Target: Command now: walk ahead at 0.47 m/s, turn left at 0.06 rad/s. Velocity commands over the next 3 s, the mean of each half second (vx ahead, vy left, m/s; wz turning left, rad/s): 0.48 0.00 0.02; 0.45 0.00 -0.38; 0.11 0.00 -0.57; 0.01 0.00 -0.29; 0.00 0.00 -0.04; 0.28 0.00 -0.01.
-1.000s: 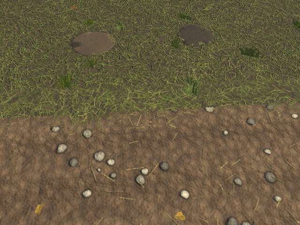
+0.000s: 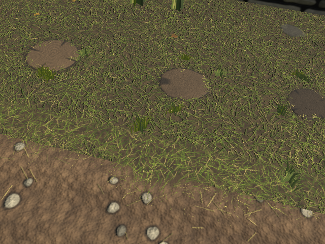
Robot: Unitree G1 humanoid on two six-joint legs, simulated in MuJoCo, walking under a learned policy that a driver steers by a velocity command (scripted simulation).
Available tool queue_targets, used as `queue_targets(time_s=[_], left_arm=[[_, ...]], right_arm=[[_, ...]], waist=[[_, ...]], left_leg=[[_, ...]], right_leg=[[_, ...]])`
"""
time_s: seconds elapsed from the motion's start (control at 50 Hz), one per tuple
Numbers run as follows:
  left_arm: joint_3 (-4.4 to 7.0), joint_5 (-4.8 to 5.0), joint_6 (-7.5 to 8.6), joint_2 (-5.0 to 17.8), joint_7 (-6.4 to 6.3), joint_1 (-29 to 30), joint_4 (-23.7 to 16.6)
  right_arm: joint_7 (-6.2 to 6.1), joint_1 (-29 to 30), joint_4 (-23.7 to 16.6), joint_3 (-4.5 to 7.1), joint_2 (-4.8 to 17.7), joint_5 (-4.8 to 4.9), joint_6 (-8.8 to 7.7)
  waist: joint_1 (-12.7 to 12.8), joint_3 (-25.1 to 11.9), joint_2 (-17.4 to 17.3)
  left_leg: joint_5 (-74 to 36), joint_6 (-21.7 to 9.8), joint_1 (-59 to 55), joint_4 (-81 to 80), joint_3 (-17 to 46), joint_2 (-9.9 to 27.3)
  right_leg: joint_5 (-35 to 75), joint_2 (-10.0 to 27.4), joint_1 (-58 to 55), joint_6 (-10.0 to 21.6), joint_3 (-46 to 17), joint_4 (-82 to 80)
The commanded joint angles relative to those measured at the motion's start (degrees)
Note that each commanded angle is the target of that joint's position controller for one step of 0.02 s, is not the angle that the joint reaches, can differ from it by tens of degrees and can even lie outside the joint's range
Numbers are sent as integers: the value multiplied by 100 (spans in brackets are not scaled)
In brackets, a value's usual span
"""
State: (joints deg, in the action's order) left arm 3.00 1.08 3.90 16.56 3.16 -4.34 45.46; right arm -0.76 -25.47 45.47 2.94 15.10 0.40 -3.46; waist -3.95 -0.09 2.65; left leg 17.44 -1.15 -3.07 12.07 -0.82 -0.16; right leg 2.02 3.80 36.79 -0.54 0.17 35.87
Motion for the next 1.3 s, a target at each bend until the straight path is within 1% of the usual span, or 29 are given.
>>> queue_targets(time_s=[0.02,0.08,0.12,0.14,0.16,0.18,0.2,0.24,0.32,0.38,0.52,0.6,0.64,0.66,0.68,0.7,0.72,0.74,0.8,0.88,1.0,1.08,1.12,1.14,1.16,1.18,1.2,1.22,1.3], left_arm=[[-1,29,156,307,85,1043,-694],[85,-9,196,557,93,582,-622],[315,-35,176,1000,-21,-1037,-178],[448,-166,149,1584,-88,-1897,-60],[396,-88,135,1464,-42,-2169,76],[273,-18,136,1056,-72,-1850,66],[220,-15,119,887,-105,-1404,3],[130,-130,122,589,-110,-791,-103],[137,-120,247,573,-121,-681,3],[165,-98,241,703,-200,-901,118],[197,38,56,918,-283,-1705,398],[267,57,-78,1042,-348,-1671,430],[184,-17,-102,824,-347,-1555,369],[23,-190,-90,365,-340,-1620,178],[-97,4,30,-115,-303,-2421,112],[62,153,67,605,-305,-2054,220],[145,199,76,831,-307,-1526,74],[145,151,59,740,-331,-1287,40],[187,112,-130,461,-306,-1371,30],[186,22,-313,266,-320,-1021,-215],[143,-73,-289,157,-69,-252,-631],[325,-102,-380,529,9,-513,-778],[589,-112,-364,1063,-117,-1533,-546],[690,-108,-390,1673,-264,-1541,-617],[629,-231,-323,1785,-221,-1269,-941],[544,-160,-284,1397,-141,-1147,-1063],[477,-72,-244,1164,-144,-887,-1051],[423,7,-253,968,-179,-650,-1039],[403,-147,-345,904,-335,-371,-1181]], right_arm=[[-27,-123,-130,296,1067,67,-40],[-50,5,-70,338,1192,78,20],[-88,36,-85,266,1066,32,74],[-51,-502,-275,92,537,-44,5],[-26,-725,-177,-17,221,10,-129],[15,-15,-270,141,825,195,-219],[27,483,-425,162,948,242,-270],[-17,727,-424,189,862,77,-250],[-31,548,-356,147,522,34,-33],[-28,1153,-541,124,492,-36,-57],[198,2560,-933,18,330,52,-232],[271,2318,-951,123,641,47,-310],[191,943,-605,346,1073,-2,-335],[118,-37,-521,450,1521,-104,-304],[162,-89,-410,481,1740,-150,-260],[161,83,-517,329,1081,-103,-258],[133,431,-536,247,831,-68,-265],[132,779,-539,206,736,-87,-272],[131,1274,-455,177,510,-133,-346],[64,1428,-307,259,694,-152,-384],[-121,1378,-200,365,1012,-31,-143],[-145,1609,-225,462,1190,212,7],[-102,1423,-207,404,977,177,52],[-60,1072,-371,223,421,-213,38],[-8,637,-443,154,483,-198,19],[20,1114,-424,244,904,3,22],[-10,1523,-562,236,893,67,41],[-98,1627,-490,240,842,-28,86],[-176,1544,-503,264,797,-110,253]], waist=[[-48,719,-929],[284,377,-1067],[1057,-768,-938],[1048,-1870,259],[986,-2613,1271],[1093,-1706,864],[972,-917,540],[580,-222,122],[244,25,213],[369,236,45],[890,493,-68],[560,281,151],[-160,-684,64],[-448,-1716,-752],[32,-2358,-2435],[-196,-1845,-1578],[-196,-1080,-1196],[-36,-701,-766],[349,-196,-912],[491,242,-658],[259,92,-675],[562,-144,-819],[1040,-677,-154],[621,-1003,1334],[412,-2151,1386],[761,-2164,352],[683,-1525,155],[539,-1046,-230],[257,-817,202]], left_leg=[[-1537,-907,219,-316,676,1505],[-3296,-742,-125,356,606,1563],[-4510,-430,583,2370,176,1091],[-2447,-50,2705,4687,-7,477],[1599,93,3827,5938,731,-340],[1461,10,4512,6463,978,17],[937,-83,4727,6366,710,331],[84,-103,4177,5738,557,769],[-394,59,3816,5171,491,959],[-1296,206,4253,4218,434,992],[-2306,168,3946,2051,177,546],[-1558,-13,3332,1602,262,344],[-1532,-322,1155,1558,167,326],[-1510,-655,-580,1784,1420,1543],[-150,-1427,-1961,920,4000,2553],[523,-1212,-1581,606,3877,2360],[316,-990,-894,551,2917,2199],[-289,-906,-176,409,2315,1988],[-1074,-870,942,-145,1139,1623],[-2618,-975,1226,-335,139,1625],[-3714,-768,949,162,-955,1463],[-4446,-535,477,1267,-975,1652],[-3667,-31,996,3313,-1205,1065],[848,388,2688,5209,-1175,429],[2690,595,3838,6795,37,-361],[2137,480,4102,6945,648,-96],[1600,373,4313,6646,591,56],[1199,381,4270,6210,601,264],[630,404,3402,5167,569,212]], right_leg=[[-149,-84,205,179,65,-432],[-688,-328,-622,456,265,-628],[-500,-397,-3099,817,300,-547],[-875,1181,-5576,1605,-1925,-443],[-2208,1877,-6278,2053,-4210,-1573],[-2751,1672,-5684,1730,-3796,-1888],[-2503,1507,-4819,1517,-3000,-1984],[-1536,1063,-3270,1355,-1962,-2296],[-807,871,-2401,1522,-1180,-2870],[-268,785,-2551,1485,-792,-2980],[-180,801,-3213,1262,-577,-2708],[351,1054,-3743,1060,-954,-2000],[1136,527,-3200,755,-639,-289],[-595,8,-2046,499,-314,1631],[-3589,-727,-114,259,-417,3257],[-3446,-387,430,262,-871,3835],[-2898,-155,671,289,-742,3871],[-2434,88,470,249,-649,3713],[-1843,392,-158,163,-632,3196],[-1319,395,129,-16,-570,2471],[-23,87,-610,20,103,452],[-892,-224,-1104,390,346,1],[605,-547,-2733,768,249,-908],[3584,762,-4073,1326,-1546,-535],[2876,1843,-5019,2638,-3943,-969],[1847,1606,-4781,2432,-3561,-1373],[1004,1334,-4235,2118,-2988,-1472],[448,1055,-3590,1804,-2606,-1563],[409,604,-2349,1554,-2105,-1785]])
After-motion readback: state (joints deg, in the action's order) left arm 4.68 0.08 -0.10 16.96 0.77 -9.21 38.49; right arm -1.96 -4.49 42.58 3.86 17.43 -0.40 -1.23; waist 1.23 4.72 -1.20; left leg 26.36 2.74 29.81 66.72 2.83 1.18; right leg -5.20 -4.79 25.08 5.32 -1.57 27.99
